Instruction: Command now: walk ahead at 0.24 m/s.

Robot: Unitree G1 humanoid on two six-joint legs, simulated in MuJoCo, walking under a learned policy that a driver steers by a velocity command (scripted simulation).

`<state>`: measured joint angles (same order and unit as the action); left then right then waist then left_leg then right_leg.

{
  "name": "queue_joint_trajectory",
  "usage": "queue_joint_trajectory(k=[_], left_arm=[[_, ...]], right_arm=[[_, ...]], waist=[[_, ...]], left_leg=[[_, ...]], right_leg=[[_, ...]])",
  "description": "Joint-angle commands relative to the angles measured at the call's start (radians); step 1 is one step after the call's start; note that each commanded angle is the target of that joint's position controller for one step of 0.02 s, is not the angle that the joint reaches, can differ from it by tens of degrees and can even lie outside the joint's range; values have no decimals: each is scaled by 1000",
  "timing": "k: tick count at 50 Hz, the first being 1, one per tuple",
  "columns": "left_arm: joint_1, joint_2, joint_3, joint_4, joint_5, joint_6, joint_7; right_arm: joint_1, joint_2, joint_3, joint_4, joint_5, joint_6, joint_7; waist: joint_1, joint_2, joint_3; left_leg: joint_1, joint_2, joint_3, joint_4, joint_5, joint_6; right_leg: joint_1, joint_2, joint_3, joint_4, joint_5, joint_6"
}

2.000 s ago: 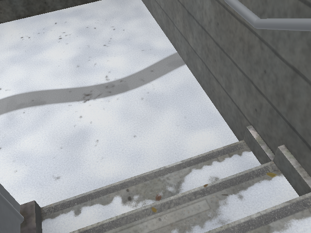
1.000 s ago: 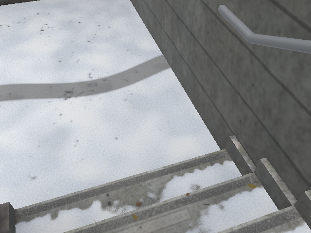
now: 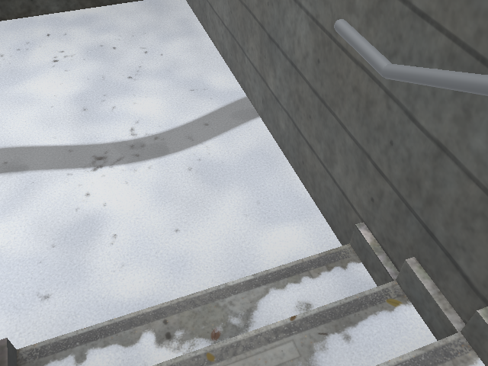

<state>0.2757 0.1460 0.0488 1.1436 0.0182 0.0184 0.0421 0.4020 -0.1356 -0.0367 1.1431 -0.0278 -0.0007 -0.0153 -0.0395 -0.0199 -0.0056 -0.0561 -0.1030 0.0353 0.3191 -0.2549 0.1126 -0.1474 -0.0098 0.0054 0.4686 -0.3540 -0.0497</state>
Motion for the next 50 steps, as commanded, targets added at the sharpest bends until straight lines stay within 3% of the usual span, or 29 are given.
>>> queue_joint_trajectory(k=[1,7,8,11,12,13,16,18,19,20,22,23,25,26,27,28,29,30,31,32,33,34,36,37,38,40,43,47,50], left_arm=[[-140,90,19,-101,11,-13,-6],[-230,79,18,-160,2,-26,-46],[-201,82,19,-146,17,-24,-55],[-196,96,20,-149,23,-26,-68],[-208,91,14,-158,35,-33,-67],[-294,104,19,-188,31,-51,-64],[-428,159,31,-240,13,-89,-54],[-459,138,21,-262,7,-91,-68],[-444,108,7,-267,-20,-89,-87],[-460,87,2,-276,-17,-81,-113],[-409,118,2,-254,2,-60,-118],[-302,133,9,-222,7,-57,-103],[137,214,45,-88,17,-69,-70],[222,276,66,-41,30,-72,-72],[299,333,59,-54,51,-76,-72],[336,325,51,-69,9,-63,-79],[265,372,70,-95,-8,-44,-72],[127,245,49,-132,7,-40,-59],[84,253,51,-140,13,-47,-43],[41,181,28,-140,10,-75,-46],[48,188,29,-127,15,-96,-44],[47,174,26,-115,13,-119,-42],[125,207,37,-100,0,-134,-39],[141,197,37,-109,1,-130,-38],[157,212,43,-113,17,-132,-43],[159,118,22,-97,-15,-138,-37],[176,97,10,-108,-5,-135,-20],[271,103,-1,-104,6,-127,-11],[315,126,2,-104,25,-98,7]], right_arm=[[210,-143,-46,14,-19,-2,-2],[178,-106,-33,-33,-5,-40,-7],[201,-96,-28,-17,-6,-50,-10],[185,-138,-24,-26,-19,-70,-11],[209,-146,-23,-30,-12,-75,-10],[261,-144,-22,5,-14,-92,-23],[283,-160,-20,11,-28,-108,-26],[176,-110,-10,-33,-20,-121,-19],[119,-114,-6,-59,-22,-119,-2],[131,-119,-3,-43,-4,-125,14],[130,-159,-11,-46,-1,-123,14],[141,-136,-5,-34,-9,-111,11],[125,-208,-17,-26,-14,-83,-12],[183,-184,-23,2,-5,-71,-21],[358,-125,-30,30,41,-78,-39],[406,-138,-33,4,76,-104,-52],[271,-136,-21,-64,65,-102,-52],[121,-156,-21,-74,12,-79,-36],[114,-138,-22,-95,1,-63,-14],[75,-153,-29,-88,-41,-48,2],[59,-132,-32,-92,-52,-29,5],[6,-95,-26,-118,-32,-13,9],[-17,-107,-27,-149,-54,20,6],[-32,-114,-30,-160,-46,24,3],[-11,-124,-31,-162,-34,30,11],[-130,-124,-40,-212,-29,15,34],[-226,-138,-49,-245,-14,9,54],[-393,-128,-43,-322,-30,2,59],[-541,-81,-18,-377,7,-13,82]], waist=[[-76,103,219],[-31,93,173],[-16,101,151],[12,81,150],[9,67,156],[-22,82,212],[-108,74,219],[-83,72,228],[-92,39,204],[-115,22,192],[-110,54,202],[-75,51,180],[117,-2,-25],[152,-95,-74],[93,-238,-216],[96,-224,-330],[98,-258,-308],[83,-63,-124],[54,-172,-92],[27,-39,-13],[11,-61,44],[-16,-30,93],[-10,-38,51],[-15,-30,36],[-24,-32,5],[-17,-34,38],[8,-51,88],[96,-25,143],[181,-20,219]], left_leg=[[61,359,-418,-186,-418,147],[24,352,-318,-190,-175,131],[22,359,-292,-150,-72,131],[-93,339,-218,-41,115,126],[-89,347,-220,-6,189,125],[83,375,-279,39,157,122],[287,349,-266,129,134,128],[78,303,-200,157,54,101],[-151,232,-116,152,-96,57],[-283,228,-122,144,-147,47],[-250,236,-111,236,-106,44],[-173,221,-103,365,-22,41],[-154,178,-52,883,307,40],[-310,92,-46,1257,-220,21],[-600,37,-116,1674,-725,-18],[-722,66,-239,1636,-598,-26],[-810,93,-138,1555,-421,-55],[-736,152,-105,1452,-248,-57],[-714,162,-96,1456,-222,-64],[-623,207,-180,1216,-45,-65],[-567,205,-169,1150,-54,-69],[-552,204,-170,1011,50,-91],[-575,179,-144,972,47,-93],[-602,184,-150,912,70,-87],[-607,177,-135,929,187,-69],[-653,174,-190,715,482,-33],[-625,129,-141,545,744,-25],[-645,108,-94,413,759,-23],[-575,115,-14,252,704,-46]], right_leg=[[-422,-12,-44,137,-137,-42],[-460,-44,-48,292,52,-10],[-451,-58,-26,372,147,-10],[-417,-30,-64,466,226,-15],[-438,-25,-62,471,225,-13],[-665,-96,83,439,379,-9],[-887,-111,89,263,447,13],[-684,-147,89,113,667,20],[-395,-102,-26,-15,843,5],[-222,-74,-59,12,919,3],[-190,-81,-50,-3,880,-1],[-157,-88,-39,-73,846,2],[224,-36,-125,-111,768,8],[387,-91,-72,-75,717,8],[655,-248,36,346,1096,6],[693,-395,234,317,1159,-56],[511,-483,472,-8,335,-162],[223,-389,426,-171,-58,-135],[101,-437,479,-176,-116,-203],[-84,-395,386,-140,44,-184],[-205,-381,342,-134,146,-184],[-300,-321,253,-135,196,-164],[-232,-342,208,-96,538,-204],[-184,-349,177,-96,625,-204],[-148,-347,165,-75,605,-191],[-108,-270,68,-50,389,-109],[-149,-221,-26,23,140,-64],[-95,-244,-44,136,57,-55],[-118,-249,-56,193,-7,-64]])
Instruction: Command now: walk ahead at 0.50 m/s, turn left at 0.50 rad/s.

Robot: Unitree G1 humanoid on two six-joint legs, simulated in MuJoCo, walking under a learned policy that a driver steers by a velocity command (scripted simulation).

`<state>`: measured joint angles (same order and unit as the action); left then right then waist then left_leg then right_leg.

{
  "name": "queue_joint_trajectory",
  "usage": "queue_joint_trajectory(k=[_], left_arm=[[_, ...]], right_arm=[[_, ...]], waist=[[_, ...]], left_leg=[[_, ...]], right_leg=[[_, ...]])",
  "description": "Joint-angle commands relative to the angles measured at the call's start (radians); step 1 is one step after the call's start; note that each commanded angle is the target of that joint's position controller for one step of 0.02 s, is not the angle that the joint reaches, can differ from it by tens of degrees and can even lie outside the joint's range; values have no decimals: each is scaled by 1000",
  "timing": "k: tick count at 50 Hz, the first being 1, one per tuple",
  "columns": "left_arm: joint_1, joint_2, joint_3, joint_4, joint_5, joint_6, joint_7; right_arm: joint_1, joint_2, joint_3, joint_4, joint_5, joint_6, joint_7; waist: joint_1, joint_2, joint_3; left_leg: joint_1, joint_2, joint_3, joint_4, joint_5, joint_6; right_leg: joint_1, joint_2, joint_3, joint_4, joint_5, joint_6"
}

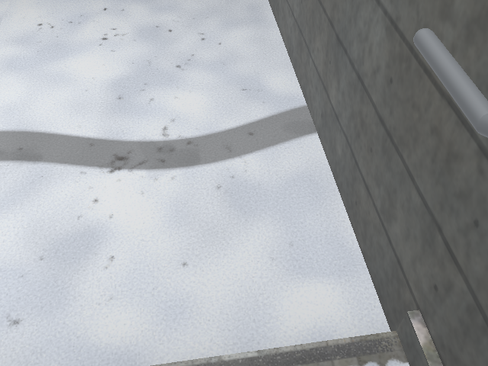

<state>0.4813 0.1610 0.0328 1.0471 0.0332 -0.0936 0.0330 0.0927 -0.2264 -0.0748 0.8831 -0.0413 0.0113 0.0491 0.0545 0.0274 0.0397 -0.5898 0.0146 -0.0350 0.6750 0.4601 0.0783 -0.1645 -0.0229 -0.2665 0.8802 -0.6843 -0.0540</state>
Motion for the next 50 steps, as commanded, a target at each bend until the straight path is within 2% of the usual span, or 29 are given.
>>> queue_joint_trajectory(k=[1,3,5,7,8,9,10,11,13,15,17,18,21,26,29,31,33,35,36,37,38,39,40,41,42,44,47,48,50], left_arm=[[113,117,17,-5,9,23,25],[121,133,21,1,11,28,28],[172,151,21,26,4,40,34],[93,205,41,0,-17,43,18],[98,131,39,-38,-22,39,7],[67,143,30,-106,-40,36,6],[-94,148,19,-216,-55,15,7],[-196,159,19,-217,-21,19,20],[-152,158,24,-172,19,49,12],[-101,131,40,-139,7,79,11],[-146,93,28,-150,27,90,-7],[-56,111,33,-109,13,91,-12],[-336,179,65,-212,6,85,-26],[-450,158,53,-251,29,59,-74],[-495,125,28,-283,15,49,-67],[-459,153,33,-286,-26,39,-59],[-344,188,54,-245,-53,33,-36],[-92,204,73,-152,-28,28,-30],[39,224,75,-127,-15,23,-33],[62,231,68,-138,-13,31,-45],[106,323,100,-137,-48,32,-46],[66,247,88,-138,-63,30,-27],[-36,149,52,-179,-41,16,-21],[-64,142,34,-172,-13,5,-21],[-71,126,22,-154,-14,-9,-10],[-111,118,22,-139,-5,-22,-23],[-90,115,14,-139,-38,-7,-24],[-66,152,25,-139,-28,-10,-24],[14,118,26,-106,-40,-4,-5]], right_arm=[[-233,5,21,-122,20,-25,22],[-212,-6,22,-129,10,-23,23],[-59,-19,15,-54,9,-24,1],[244,-64,-11,69,-9,-23,-12],[312,-179,-37,82,-19,-27,-10],[418,-214,-46,64,50,-21,-12],[483,-265,-51,48,48,-8,-42],[414,-199,-35,42,37,-1,-71],[300,-121,1,14,9,-22,-60],[198,-86,29,3,15,-81,-50],[203,-167,10,13,29,-92,-54],[242,-167,2,27,26,-85,-56],[346,-85,21,32,54,-70,-63],[340,-102,23,-1,13,-81,-72],[337,-125,14,-19,19,-74,-77],[376,-109,13,-18,-7,-66,-96],[405,-99,16,6,-27,-42,-122],[446,-100,10,22,-5,-32,-104],[475,-55,10,30,18,-38,-74],[545,-35,15,2,41,-37,-75],[513,-71,21,-50,55,-45,-90],[308,-92,26,-59,-5,-32,-94],[172,-132,14,-70,-27,-23,-70],[143,-109,14,-65,1,-16,-53],[144,-77,17,-46,7,-12,-46],[121,-45,21,-53,43,-5,-24],[45,-18,30,-66,24,-1,5],[76,-15,29,-42,23,3,12],[37,-46,14,-27,1,-3,12]], waist=[[91,-73,193],[85,-71,203],[29,0,97],[-143,24,-54],[-128,211,-129],[-190,134,-384],[-254,180,-421],[-210,24,-247],[-101,-86,-68],[32,-164,25],[24,-21,-21],[33,46,-77],[-62,27,2],[-103,13,17],[-141,89,57],[-165,142,85],[-135,70,80],[-39,-83,-44],[-1,-218,-165],[-49,-289,-233],[-18,-471,-332],[20,-313,-138],[21,-166,-2],[-7,-172,87],[-53,-133,123],[-128,-150,122],[-115,-190,38],[-126,-207,-2],[-110,-110,14]], left_leg=[[-31,4,70,-119,-63,-9],[23,0,103,-171,-246,12],[203,-37,164,-256,-310,51],[611,-65,161,-312,-282,106],[983,128,-58,-13,270,229],[1240,302,-335,96,326,368],[1263,419,-600,-188,-212,457],[1093,405,-621,-314,-551,405],[670,353,-543,-282,-677,337],[261,188,-364,-318,-489,254],[105,93,-281,-349,-332,240],[186,94,-269,-312,-310,243],[373,94,-389,-247,-648,249],[192,1,-391,-105,-910,202],[144,-11,-370,-32,-809,163],[246,-26,-417,35,-779,140],[356,-48,-416,259,-718,140],[201,-120,-282,650,-833,134],[-98,-189,-189,1050,-1327,109],[-363,-138,-112,1319,-1339,102],[-539,-107,-43,1453,-1207,72],[-694,-67,9,1361,-1013,40],[-636,-27,-69,1220,-852,53],[-542,-20,-91,1125,-806,38],[-467,-9,-162,978,-684,27],[-280,-30,-73,689,-480,5],[-79,-60,17,439,-337,-7],[-60,-61,30,506,-233,12],[-218,-35,-79,444,-167,34]], right_leg=[[-90,-249,227,-193,366,-65],[-56,-266,222,-90,540,-71],[17,-256,161,178,827,-84],[-126,-193,111,608,821,-84],[-583,-55,75,1095,-108,-35],[-810,-47,203,1277,-201,-13],[-1034,-6,254,1237,-104,27],[-1119,-45,290,1111,-18,40],[-948,-85,322,912,58,31],[-639,-118,378,432,435,69],[-388,-56,290,257,552,102],[-403,-63,293,314,675,101],[-698,-112,383,126,899,85],[-421,-20,353,-143,1101,79],[-279,4,339,-291,967,85],[-237,-45,422,-470,962,87],[-177,-84,418,-661,992,77],[188,-58,317,-628,991,69],[498,-168,423,-325,1162,29],[641,-260,485,-117,1066,74],[669,-456,805,-319,564,-47],[479,-444,893,-553,51,-81],[265,-357,800,-574,-53,-75],[57,-326,730,-546,215,-50],[-57,-286,621,-511,468,-1],[-272,-174,424,-553,546,53],[-232,-184,327,-538,932,-3],[-187,-203,325,-505,958,-8],[-5,-203,334,-381,846,28]])
Over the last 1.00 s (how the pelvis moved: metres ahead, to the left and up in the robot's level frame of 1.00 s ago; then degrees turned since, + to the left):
0.48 -0.18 -0.21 7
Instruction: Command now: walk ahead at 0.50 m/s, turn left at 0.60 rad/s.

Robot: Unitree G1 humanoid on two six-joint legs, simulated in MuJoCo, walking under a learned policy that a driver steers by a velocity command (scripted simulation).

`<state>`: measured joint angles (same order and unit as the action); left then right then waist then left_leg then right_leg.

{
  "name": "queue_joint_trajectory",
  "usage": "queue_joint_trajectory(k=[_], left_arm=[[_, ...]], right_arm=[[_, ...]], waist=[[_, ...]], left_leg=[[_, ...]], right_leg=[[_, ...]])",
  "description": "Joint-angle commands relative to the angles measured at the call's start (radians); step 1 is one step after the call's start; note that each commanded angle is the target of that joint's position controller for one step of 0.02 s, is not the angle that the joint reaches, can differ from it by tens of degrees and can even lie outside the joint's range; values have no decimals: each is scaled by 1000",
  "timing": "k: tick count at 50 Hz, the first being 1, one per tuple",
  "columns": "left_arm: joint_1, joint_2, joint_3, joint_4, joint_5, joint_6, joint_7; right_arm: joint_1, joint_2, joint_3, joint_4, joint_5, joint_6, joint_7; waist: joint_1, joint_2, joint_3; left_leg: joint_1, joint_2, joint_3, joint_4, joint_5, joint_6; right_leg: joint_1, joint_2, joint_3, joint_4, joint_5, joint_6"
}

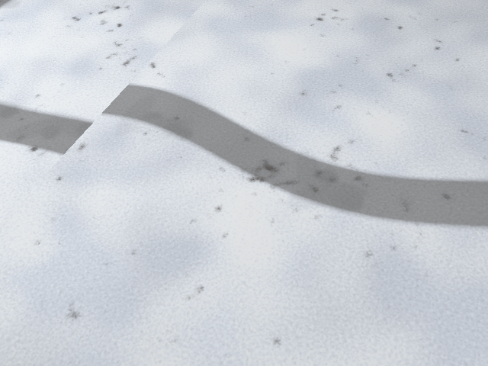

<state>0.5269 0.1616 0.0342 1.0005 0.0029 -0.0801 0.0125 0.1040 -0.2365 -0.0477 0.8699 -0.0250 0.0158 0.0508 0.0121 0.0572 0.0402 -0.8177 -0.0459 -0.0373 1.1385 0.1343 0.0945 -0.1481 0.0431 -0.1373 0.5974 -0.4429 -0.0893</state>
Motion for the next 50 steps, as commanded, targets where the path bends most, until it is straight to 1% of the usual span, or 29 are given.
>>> queue_joint_trajectory(k=[1,3,6,9,10,12,13,15,16,17,18,19,20,21,22,25,28,31,33,34,35,36,37,38,40,42,43,46,50], left_arm=[[-4,97,13,-66,-4,-23,14],[73,94,11,-46,11,-21,18],[171,74,7,-20,29,-12,29],[198,63,4,-8,41,-16,22],[215,99,12,7,37,-20,35],[196,93,6,39,17,2,45],[191,123,10,45,26,13,47],[115,115,14,46,32,16,39],[-98,151,36,-8,39,11,21],[-56,144,41,-109,-7,-10,20],[-63,159,38,-152,-25,-17,22],[-75,127,15,-155,-12,-16,14],[-119,143,16,-144,19,-16,4],[-162,116,17,-124,35,-12,3],[-160,117,21,-130,44,7,5],[-176,51,0,-139,30,28,-4],[-273,64,-2,-143,12,26,-19],[-421,94,5,-191,6,24,-23],[-413,85,3,-193,-2,17,-22],[-338,100,12,-157,11,13,-19],[-205,130,24,-117,18,3,-13],[-34,239,56,-84,31,-4,-8],[46,311,76,-42,15,10,-15],[-57,231,57,-63,-4,23,-19],[-210,178,45,-106,21,23,-24],[-208,116,22,-75,7,9,-19],[-185,131,27,-64,20,-2,-24],[-147,168,39,-56,2,-17,-20],[-110,187,45,-52,-1,-19,-15]], right_arm=[[-20,-38,-14,-19,-10,-20,7],[-107,-11,-6,-28,-24,-25,1],[-228,-7,4,-55,-37,-41,-3],[-347,14,29,-71,-14,-60,18],[-394,20,39,-84,-31,-70,18],[-347,36,55,-61,-24,-65,25],[-243,-11,43,-14,-22,-54,18],[76,-106,8,103,-12,-40,3],[296,-169,-28,171,8,-19,-6],[307,-216,-30,161,0,-29,-8],[346,-236,-39,162,16,-29,-16],[326,-228,-43,152,-3,-27,-49],[201,-147,-24,113,-27,-39,-62],[108,-89,-6,60,-29,-55,-64],[83,-80,0,50,-15,-76,-67],[117,-126,-7,31,1,-101,-62],[218,-107,-10,60,24,-89,-54],[298,-118,-17,78,22,-75,-42],[302,-137,-22,81,13,-68,-45],[291,-151,-27,73,15,-69,-43],[283,-132,-22,73,5,-78,-44],[289,-76,-9,45,28,-89,-34],[310,-72,-15,33,5,-91,-26],[253,-113,-22,37,-28,-79,-29],[136,-70,-11,8,-25,-79,-21],[149,-54,-9,3,-24,-66,-24],[160,-44,-6,-5,-19,-71,-21],[95,-74,-15,-23,-26,-72,-27],[-61,-46,7,-104,-10,-77,-29]], waist=[[-45,-84,20],[17,-154,24],[67,-104,76],[113,-60,119],[153,-37,135],[124,-66,132],[76,-93,85],[-96,-87,-24],[-271,65,-78],[-149,66,-222],[-166,-3,-352],[-125,-17,-238],[-59,-122,-103],[-27,-190,-34],[34,-160,26],[75,-101,-16],[18,27,-38],[-42,43,25],[-16,22,32],[8,-7,5],[74,-45,-34],[139,-223,-153],[130,-438,-239],[82,-278,-102],[41,-139,35],[-10,-168,36],[-13,-184,16],[-17,-167,-4],[-2,-143,-22]], left_leg=[[3,-8,-17,-143,212,17],[-65,-14,-24,-136,179,29],[-180,0,-28,-216,143,18],[-62,-1,114,-429,178,-3],[-2,1,160,-570,194,5],[274,-23,223,-667,160,19],[377,-35,250,-666,115,40],[788,-2,186,-687,94,97],[1064,113,24,-780,210,206],[1346,316,-243,-429,695,261],[1460,427,-428,-496,572,393],[1330,458,-580,-681,-79,419],[1086,423,-567,-803,-420,348],[858,349,-514,-856,-414,311],[645,347,-531,-843,-234,327],[346,221,-324,-828,34,268],[372,112,-204,-807,-79,171],[460,123,-241,-793,-219,152],[511,147,-244,-743,-239,133],[507,134,-214,-670,-179,116],[463,101,-163,-521,-103,95],[297,-2,-34,-196,-124,38],[129,-92,45,35,-671,9],[26,-16,-3,111,-646,11],[69,69,-3,17,-474,-21],[189,90,3,-89,-417,-56],[235,81,27,-108,-394,-65],[237,70,29,-220,-319,-102],[252,64,20,-387,-238,-110]], right_leg=[[3,-216,150,-88,524,86],[106,-233,185,-24,562,64],[220,-237,190,89,534,49],[164,-199,143,136,530,32],[205,-213,126,98,644,31],[92,-212,93,224,837,35],[92,-228,90,347,996,36],[-150,-199,92,768,871,46],[-406,-27,-17,1279,65,80],[-719,-43,74,1363,-337,69],[-850,-72,193,1312,-330,74],[-992,-85,208,1160,-232,77],[-926,-143,217,954,-51,64],[-792,-136,210,857,35,78],[-660,-162,245,730,39,110],[-343,-160,188,449,135,149],[-217,-121,149,221,343,132],[-223,-93,124,82,348,125],[-171,-66,96,-7,298,96],[-62,-38,75,-30,244,75],[90,-45,122,-50,158,44],[315,-240,445,-140,45,-62],[404,-404,866,-345,-119,-165],[324,-378,878,-364,-345,-152],[86,-300,661,-371,-146,-123],[-31,-225,529,-380,106,-104],[-56,-210,489,-383,204,-101],[-62,-197,464,-393,330,-127],[-30,-211,461,-382,501,-138]])
Over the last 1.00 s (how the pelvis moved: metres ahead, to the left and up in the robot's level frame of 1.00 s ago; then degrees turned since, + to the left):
0.55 -0.01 -0.26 34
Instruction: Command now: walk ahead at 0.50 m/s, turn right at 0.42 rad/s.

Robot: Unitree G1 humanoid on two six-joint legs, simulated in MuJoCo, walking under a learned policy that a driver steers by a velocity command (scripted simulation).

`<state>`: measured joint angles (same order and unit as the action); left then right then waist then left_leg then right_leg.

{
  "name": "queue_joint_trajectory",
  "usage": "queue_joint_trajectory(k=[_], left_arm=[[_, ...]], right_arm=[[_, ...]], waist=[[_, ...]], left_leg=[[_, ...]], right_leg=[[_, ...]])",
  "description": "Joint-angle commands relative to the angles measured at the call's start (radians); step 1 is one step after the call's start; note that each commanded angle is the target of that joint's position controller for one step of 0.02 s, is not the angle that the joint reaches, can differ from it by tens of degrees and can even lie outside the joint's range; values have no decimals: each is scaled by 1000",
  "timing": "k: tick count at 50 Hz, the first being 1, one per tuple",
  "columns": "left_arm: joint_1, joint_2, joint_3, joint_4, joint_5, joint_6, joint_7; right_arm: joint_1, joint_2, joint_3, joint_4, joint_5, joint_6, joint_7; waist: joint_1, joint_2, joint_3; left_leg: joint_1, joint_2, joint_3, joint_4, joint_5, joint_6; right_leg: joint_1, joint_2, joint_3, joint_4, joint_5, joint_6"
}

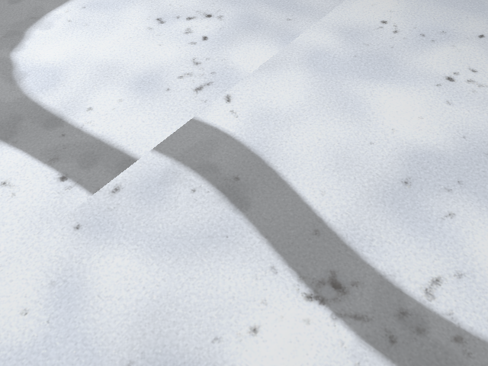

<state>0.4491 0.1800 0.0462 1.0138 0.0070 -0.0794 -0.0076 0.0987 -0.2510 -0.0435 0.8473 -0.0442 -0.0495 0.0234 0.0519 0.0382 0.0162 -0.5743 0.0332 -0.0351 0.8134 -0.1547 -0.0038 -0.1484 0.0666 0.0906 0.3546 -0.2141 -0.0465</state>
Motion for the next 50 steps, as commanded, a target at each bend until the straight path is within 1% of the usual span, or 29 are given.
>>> queue_joint_trajectory(k=[1,3,4,6,7,8,9,10,11,12,13,15,17,20,24,28,31,33,34,35,36,37,38,39,40,41,43,46,50], left_arm=[[-23,151,29,-71,-10,-12,1],[-32,158,28,-89,-5,-1,4],[-36,180,35,-97,-1,-1,8],[-44,216,52,-110,-2,15,7],[-54,230,59,-111,-2,17,10],[-60,205,57,-122,-4,9,10],[-48,126,42,-165,1,-2,0],[26,97,39,-197,-18,4,-10],[25,155,43,-167,7,21,-5],[-45,149,43,-168,15,24,-16],[-76,120,38,-172,11,26,-20],[-107,120,38,-178,28,44,-28],[-132,120,38,-190,27,65,-29],[-217,124,35,-226,37,81,-49],[-365,104,17,-281,26,79,-67],[-488,91,-3,-331,28,70,-75],[-483,106,-2,-343,32,68,-68],[-369,133,11,-313,34,65,-57],[-255,155,24,-278,37,58,-50],[-98,202,48,-229,48,51,-35],[-72,304,74,-229,49,53,-18],[-61,352,86,-258,19,65,-15],[-89,313,80,-242,6,74,-5],[-138,268,68,-238,0,72,1],[-182,231,57,-241,3,63,2],[-209,211,50,-246,-3,54,5],[-202,202,44,-246,-8,31,0],[-146,235,52,-234,-6,21,-2],[-52,237,53,-222,-7,24,1]], right_arm=[[-76,-23,8,-91,21,-10,-2],[-107,-45,2,-97,25,-9,-5],[-108,-49,1,-106,26,-12,-9],[-46,-62,-5,-91,37,-25,-15],[22,-83,-17,-67,27,-31,-20],[136,-137,-35,-42,13,-47,-30],[303,-214,-48,-37,-3,-56,-41],[279,-286,-64,-36,-3,-42,-47],[199,-190,-49,-60,2,-32,-45],[137,-102,-30,-75,13,-34,-40],[116,-66,-19,-78,14,-40,-37],[153,-39,-9,-57,20,-53,-45],[204,-53,-15,-28,32,-70,-45],[259,-61,-18,-4,38,-73,-43],[277,-50,-14,12,27,-65,-41],[335,-88,-20,40,29,-61,-46],[360,-114,-23,60,26,-46,-57],[358,-149,-31,64,22,-29,-63],[360,-161,-33,62,23,-19,-62],[341,-162,-34,44,25,-15,-58],[373,-50,-13,-8,26,-19,-43],[306,-99,-25,-74,31,-28,-31],[186,-124,-29,-99,24,-37,-26],[181,-110,-22,-106,34,-50,-22],[201,-103,-22,-89,30,-48,-24],[227,-96,-20,-83,12,-30,-25],[252,-81,-19,-84,-7,6,-18],[165,-66,-16,-121,-5,25,-10],[-11,-68,-11,-181,0,25,-6]], waist=[[-34,-146,-1],[-26,-155,10],[-24,-139,7],[-46,-154,3],[-82,-139,-5],[-130,-71,-66],[-184,107,-244],[-109,336,-245],[-69,160,-155],[-70,42,-60],[-59,26,-16],[-54,63,0],[-40,54,-3],[-50,41,-12],[-69,42,40],[-102,42,71],[-83,58,49],[-29,80,-23],[16,72,-89],[94,19,-164],[44,-179,-249],[57,-197,-320],[62,-67,-164],[18,-49,-60],[-34,-5,-5],[-70,-10,4],[-94,-28,-23],[-76,-52,-7],[-12,-92,19]], left_leg=[[25,-23,18,-96,58,-10],[75,-29,27,-171,26,-19],[133,-34,33,-217,20,-26],[262,-50,40,-289,-1,-33],[371,-65,52,-342,-21,-26],[531,6,-31,-386,-74,9],[733,275,-303,-469,-330,67],[814,413,-734,-639,-507,158],[694,401,-670,-619,-573,171],[588,320,-486,-615,-449,147],[522,270,-333,-627,-238,129],[498,207,-166,-636,13,110],[510,212,-99,-625,230,106],[575,218,-5,-627,331,127],[546,184,117,-641,372,118],[595,205,186,-628,452,107],[668,221,240,-511,773,94],[696,231,267,-306,1000,98],[653,232,273,-133,954,97],[484,214,285,120,728,73],[127,102,277,457,-124,34],[-123,-62,89,674,-410,8],[-232,16,-1,644,-286,19],[-194,49,8,550,-197,22],[-122,77,6,461,-171,16],[-51,89,2,412,-173,3],[10,88,14,356,-171,-19],[-37,83,34,243,-74,-45],[-116,65,30,48,71,-58]], right_leg=[[-27,-225,218,-123,285,-182],[-35,-222,221,-89,285,-161],[-55,-218,230,-78,265,-144],[-83,-212,273,-41,180,-121],[-116,-182,272,34,186,-107],[-182,-120,235,203,164,-79],[-263,-37,81,533,-38,-63],[-549,67,-12,738,-361,-54],[-580,-48,9,843,-280,-74],[-563,-80,8,836,-171,-75],[-531,-108,4,798,-105,-61],[-513,-131,-19,784,-59,-33],[-524,-120,-27,789,-27,-6],[-607,-128,-51,768,37,11],[-585,-124,-104,568,162,17],[-511,-109,-188,361,185,-23],[-412,-51,-245,287,77,-80],[-273,16,-268,263,-23,-129],[-128,44,-253,214,-31,-157],[111,4,-160,144,-29,-200],[390,-291,243,138,-48,-289],[488,-437,702,-28,-30,-415],[399,-397,535,-69,3,-369],[246,-365,414,-90,104,-329],[127,-305,320,-103,231,-282],[48,-255,249,-110,323,-263],[-6,-209,190,-118,419,-255],[-33,-171,167,-143,392,-237],[31,-157,197,-140,341,-202]])
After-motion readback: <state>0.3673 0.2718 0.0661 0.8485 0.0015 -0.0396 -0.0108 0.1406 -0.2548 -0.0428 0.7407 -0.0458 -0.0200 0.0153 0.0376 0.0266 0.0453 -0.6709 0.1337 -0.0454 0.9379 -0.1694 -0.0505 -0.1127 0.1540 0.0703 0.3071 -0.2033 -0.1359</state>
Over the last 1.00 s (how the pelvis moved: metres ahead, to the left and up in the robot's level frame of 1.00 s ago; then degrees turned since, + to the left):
0.57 0.00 -0.13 14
